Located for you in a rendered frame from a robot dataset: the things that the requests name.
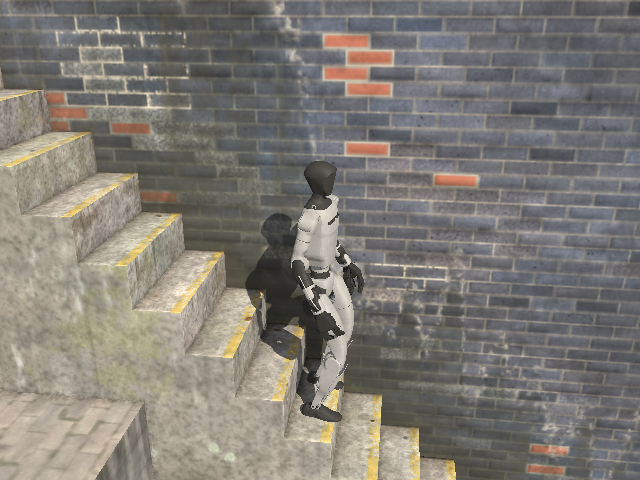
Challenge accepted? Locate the robot left hand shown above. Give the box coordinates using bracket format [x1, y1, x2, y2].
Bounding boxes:
[343, 262, 365, 295]

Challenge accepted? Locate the robot left forearm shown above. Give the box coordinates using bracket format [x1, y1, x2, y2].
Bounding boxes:
[335, 240, 351, 267]

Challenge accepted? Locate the robot right foot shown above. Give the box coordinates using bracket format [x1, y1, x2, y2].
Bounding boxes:
[302, 402, 342, 422]

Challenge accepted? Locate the robot right thigh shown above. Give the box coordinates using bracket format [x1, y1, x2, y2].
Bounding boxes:
[302, 288, 347, 371]

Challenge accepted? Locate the robot left upper arm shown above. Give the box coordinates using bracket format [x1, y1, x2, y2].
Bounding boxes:
[325, 194, 339, 205]

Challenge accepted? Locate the robot right upper arm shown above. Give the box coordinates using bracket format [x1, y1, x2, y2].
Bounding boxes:
[291, 211, 319, 271]

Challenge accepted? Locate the robot right hand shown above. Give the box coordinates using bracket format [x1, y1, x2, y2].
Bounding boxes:
[314, 311, 345, 341]

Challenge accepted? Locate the robot right forearm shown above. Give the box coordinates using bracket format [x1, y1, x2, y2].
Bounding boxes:
[292, 260, 326, 315]

